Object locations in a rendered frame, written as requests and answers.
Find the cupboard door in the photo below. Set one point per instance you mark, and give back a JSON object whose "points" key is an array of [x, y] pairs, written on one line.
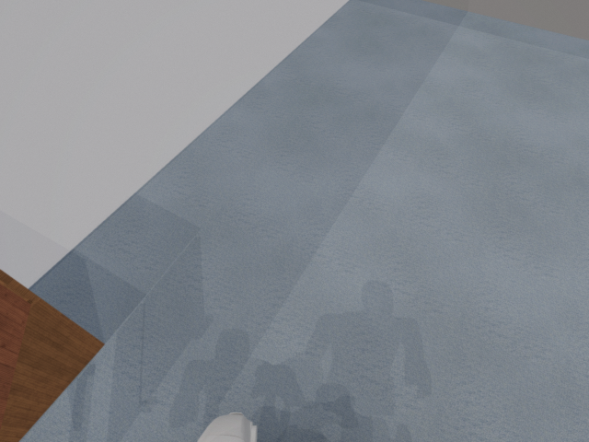
{"points": [[14, 312]]}

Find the left robot thigh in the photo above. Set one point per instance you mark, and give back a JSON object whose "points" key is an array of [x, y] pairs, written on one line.
{"points": [[230, 428]]}

